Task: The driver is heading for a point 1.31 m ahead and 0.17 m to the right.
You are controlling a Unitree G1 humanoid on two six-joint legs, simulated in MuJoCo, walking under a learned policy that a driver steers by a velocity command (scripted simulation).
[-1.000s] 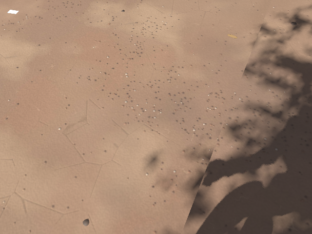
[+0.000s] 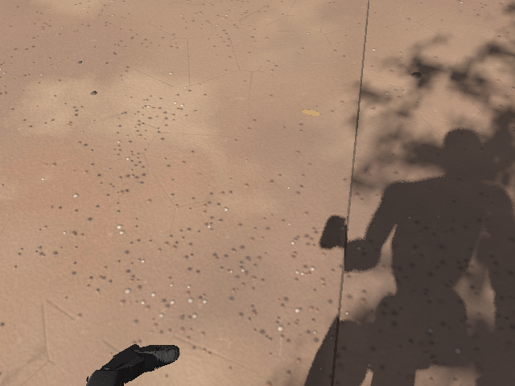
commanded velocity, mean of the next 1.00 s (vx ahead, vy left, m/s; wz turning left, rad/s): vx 0.30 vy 0.00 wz -0.28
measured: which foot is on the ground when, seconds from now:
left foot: down 0.00-0.04, up 0.06-0.62, down 0.64-1.00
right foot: up 0.00-0.00, down 0.02-0.64, up 0.66-1.00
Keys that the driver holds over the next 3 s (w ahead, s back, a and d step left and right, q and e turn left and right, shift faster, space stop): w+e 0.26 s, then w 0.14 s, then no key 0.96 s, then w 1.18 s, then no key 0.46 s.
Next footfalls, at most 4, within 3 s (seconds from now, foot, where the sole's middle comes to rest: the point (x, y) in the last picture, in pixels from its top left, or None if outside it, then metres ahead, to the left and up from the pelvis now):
0.02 right None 0.15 -0.11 -0.63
0.64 left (286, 353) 0.58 -0.04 -0.76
1.08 right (390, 343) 0.54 -0.28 -0.63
2.02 left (282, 246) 0.92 -0.05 -0.76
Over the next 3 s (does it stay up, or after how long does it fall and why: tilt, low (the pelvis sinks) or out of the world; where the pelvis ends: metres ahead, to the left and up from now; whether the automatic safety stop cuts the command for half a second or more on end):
stays up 1.31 -0.20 0.03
